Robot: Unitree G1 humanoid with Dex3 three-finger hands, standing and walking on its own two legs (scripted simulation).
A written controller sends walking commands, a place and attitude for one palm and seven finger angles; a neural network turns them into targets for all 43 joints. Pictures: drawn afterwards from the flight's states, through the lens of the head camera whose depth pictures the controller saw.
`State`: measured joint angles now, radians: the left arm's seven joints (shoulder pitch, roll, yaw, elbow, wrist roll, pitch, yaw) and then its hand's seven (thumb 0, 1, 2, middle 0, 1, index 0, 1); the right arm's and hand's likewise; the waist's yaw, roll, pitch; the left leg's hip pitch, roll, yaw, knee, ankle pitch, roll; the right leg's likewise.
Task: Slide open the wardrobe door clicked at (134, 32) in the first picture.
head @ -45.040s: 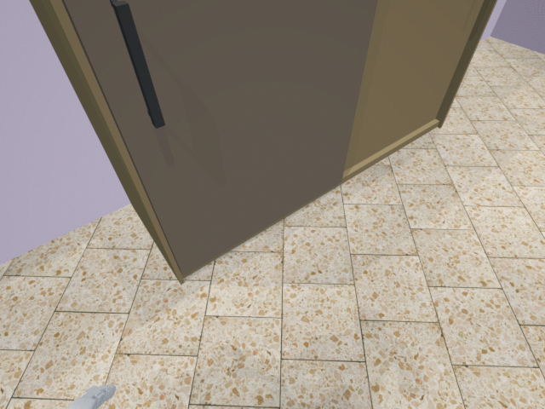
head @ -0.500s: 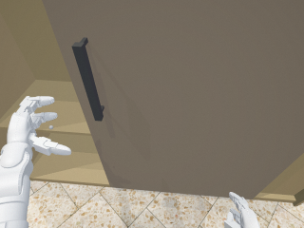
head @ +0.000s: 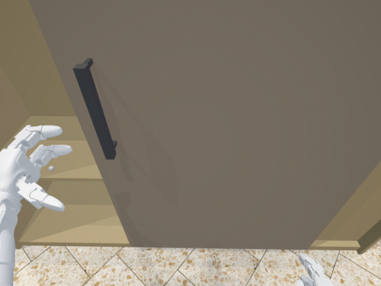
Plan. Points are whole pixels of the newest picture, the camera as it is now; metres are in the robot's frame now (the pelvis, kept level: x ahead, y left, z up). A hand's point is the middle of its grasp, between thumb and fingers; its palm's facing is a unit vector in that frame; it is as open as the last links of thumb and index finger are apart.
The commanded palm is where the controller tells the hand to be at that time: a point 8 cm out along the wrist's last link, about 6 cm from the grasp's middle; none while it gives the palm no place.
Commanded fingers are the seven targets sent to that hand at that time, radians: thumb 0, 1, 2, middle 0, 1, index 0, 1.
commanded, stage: draw the hand back to the body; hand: left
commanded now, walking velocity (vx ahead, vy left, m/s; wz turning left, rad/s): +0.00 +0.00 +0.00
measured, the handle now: (101, 113) +0.47 +0.26 +0.14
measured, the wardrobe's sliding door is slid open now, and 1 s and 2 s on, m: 0.59 0.59 0.59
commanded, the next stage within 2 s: step back with the hand held close in 1.36 s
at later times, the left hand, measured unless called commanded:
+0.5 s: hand (32, 190) +0.23 +0.30 +0.14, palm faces +0.40 -0.88 -0.26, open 13.4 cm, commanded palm +0.19 +0.34 +0.16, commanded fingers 0.00 0.07 0.50 -0.23 -0.79 -0.23 -0.79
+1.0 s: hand (30, 190) +0.22 +0.29 +0.16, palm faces +0.42 -0.83 -0.36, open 8.6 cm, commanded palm +0.17 +0.32 +0.18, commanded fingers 0.00 0.90 0.90 -0.20 -0.30 -0.20 -0.30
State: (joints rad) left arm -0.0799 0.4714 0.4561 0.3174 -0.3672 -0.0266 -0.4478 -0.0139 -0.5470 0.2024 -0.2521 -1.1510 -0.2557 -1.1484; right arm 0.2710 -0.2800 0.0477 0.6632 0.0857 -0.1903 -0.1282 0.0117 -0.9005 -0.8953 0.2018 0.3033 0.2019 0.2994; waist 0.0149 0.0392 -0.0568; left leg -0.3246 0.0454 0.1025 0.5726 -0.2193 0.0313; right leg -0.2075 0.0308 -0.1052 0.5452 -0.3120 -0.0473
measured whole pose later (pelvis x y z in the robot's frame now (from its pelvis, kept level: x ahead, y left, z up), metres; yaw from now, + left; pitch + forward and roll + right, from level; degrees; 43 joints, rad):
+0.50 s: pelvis +0.00 +0.03 +0.01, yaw +0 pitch -3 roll -1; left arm 0.23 0.35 0.32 -0.16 -0.14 -0.05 0.03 -0.01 -0.26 0.34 -0.24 -0.98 -0.25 -0.98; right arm 0.19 -0.24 0.06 0.65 0.02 -0.20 -0.08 0.01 -0.90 -0.90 0.20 0.30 0.20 0.30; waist 0.07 0.04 0.02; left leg -0.23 0.00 0.11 0.45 -0.17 0.07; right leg -0.11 0.00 -0.09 0.43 -0.26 -0.01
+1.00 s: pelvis +0.03 +0.03 +0.01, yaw +0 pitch -5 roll -1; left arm 0.46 0.36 0.32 -0.40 -0.10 -0.05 0.09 0.01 0.62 0.77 -0.22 -0.46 -0.22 -0.46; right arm 0.20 -0.24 0.02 0.63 0.00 -0.09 -0.05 0.01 -0.90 -0.90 0.20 0.30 0.20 0.30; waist 0.07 0.04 0.01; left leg -0.13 -0.01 0.12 0.40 -0.19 0.06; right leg -0.01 0.00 -0.08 0.35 -0.26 -0.01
